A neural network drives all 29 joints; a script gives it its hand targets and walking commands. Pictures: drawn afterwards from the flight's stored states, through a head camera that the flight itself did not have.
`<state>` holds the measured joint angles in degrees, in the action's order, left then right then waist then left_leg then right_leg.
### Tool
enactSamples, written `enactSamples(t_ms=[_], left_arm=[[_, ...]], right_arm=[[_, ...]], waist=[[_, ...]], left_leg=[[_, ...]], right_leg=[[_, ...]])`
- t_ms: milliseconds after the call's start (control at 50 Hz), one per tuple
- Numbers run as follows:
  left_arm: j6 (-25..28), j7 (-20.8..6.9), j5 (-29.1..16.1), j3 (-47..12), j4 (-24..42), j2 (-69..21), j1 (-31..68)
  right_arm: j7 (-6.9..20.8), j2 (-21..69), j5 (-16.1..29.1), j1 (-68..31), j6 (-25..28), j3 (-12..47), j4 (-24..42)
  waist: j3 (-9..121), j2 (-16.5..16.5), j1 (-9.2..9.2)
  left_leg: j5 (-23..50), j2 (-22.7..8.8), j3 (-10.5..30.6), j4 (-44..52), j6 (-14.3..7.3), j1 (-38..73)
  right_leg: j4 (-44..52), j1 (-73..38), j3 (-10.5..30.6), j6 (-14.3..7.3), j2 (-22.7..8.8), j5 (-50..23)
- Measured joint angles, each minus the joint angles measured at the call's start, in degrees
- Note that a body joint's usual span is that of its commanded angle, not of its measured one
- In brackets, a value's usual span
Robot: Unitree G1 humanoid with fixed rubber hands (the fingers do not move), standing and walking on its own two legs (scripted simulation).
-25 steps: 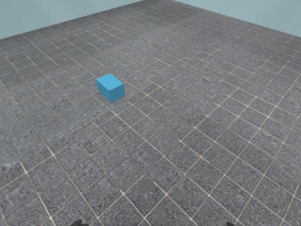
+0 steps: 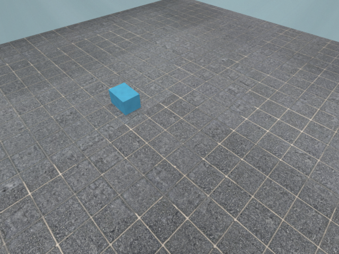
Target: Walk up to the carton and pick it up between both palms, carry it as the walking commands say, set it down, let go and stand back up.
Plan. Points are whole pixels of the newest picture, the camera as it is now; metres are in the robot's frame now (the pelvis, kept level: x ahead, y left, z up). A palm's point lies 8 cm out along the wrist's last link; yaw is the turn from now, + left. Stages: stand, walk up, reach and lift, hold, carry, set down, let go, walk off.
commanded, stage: stand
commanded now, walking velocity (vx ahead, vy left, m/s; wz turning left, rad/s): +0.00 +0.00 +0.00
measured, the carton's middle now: (124, 98) +1.51 +0.42 -0.69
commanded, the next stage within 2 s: walk up in 0.88 s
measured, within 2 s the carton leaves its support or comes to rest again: neither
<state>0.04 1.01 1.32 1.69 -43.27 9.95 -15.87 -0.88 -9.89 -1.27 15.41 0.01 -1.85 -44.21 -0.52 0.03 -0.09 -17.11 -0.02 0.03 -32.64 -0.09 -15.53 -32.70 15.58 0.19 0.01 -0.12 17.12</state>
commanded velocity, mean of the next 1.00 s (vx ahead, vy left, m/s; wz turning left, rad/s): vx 0.00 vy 0.00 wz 0.00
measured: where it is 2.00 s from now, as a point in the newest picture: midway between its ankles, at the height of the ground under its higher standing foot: outside the picture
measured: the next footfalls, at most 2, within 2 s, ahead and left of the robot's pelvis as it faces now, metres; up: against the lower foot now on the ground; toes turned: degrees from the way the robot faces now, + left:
left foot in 1.50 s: +0.16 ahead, +0.21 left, +0.00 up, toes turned +16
right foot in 2.00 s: +0.50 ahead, -0.02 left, +0.00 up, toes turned +4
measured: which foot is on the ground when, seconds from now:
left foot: down 0.00-1.00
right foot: down 0.00-1.00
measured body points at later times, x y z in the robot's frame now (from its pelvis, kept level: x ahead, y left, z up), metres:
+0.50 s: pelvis +0.00 +0.00 +0.01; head +0.01 +0.00 +0.46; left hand +0.04 +0.24 -0.14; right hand +0.04 -0.24 -0.14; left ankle +0.00 +0.12 -0.73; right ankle +0.00 -0.12 -0.73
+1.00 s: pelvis +0.00 +0.00 +0.01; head +0.00 +0.00 +0.46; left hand -0.01 +0.22 -0.15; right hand -0.01 -0.21 -0.15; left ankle +0.00 +0.12 -0.73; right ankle +0.00 -0.12 -0.73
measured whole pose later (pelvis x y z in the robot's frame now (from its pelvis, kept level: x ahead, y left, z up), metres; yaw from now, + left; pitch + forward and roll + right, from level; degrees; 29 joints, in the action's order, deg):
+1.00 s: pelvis +0.00 +0.00 +0.01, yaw +0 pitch -2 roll +0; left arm 0.2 2.3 0.7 0.9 -63.5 7.4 -17.6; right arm -2.2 -7.4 -0.7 17.4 0.2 -0.9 -63.6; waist -2.2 0.0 0.0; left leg -13.4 0.0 0.1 -25.5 -0.1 -10.3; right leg -25.5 10.4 0.6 0.3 -0.2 13.3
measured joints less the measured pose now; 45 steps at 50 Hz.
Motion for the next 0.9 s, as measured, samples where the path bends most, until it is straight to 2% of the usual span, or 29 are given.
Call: enactSamples(t_ms=[900], left_arm=[[0.17,1.15,-0.58,-0.59,-19.08,-2.19,-1.63]], right_arm=[[-1.22,2.12,0.58,1.9,0.25,0.71,-18.37]], waist=[[-1.67,-0.02,0.09]], left_leg=[[3.6,0.05,0.09,7.09,0.01,5.27]], right_leg=[[7.15,-5.26,0.34,0.23,-0.03,-3.67]])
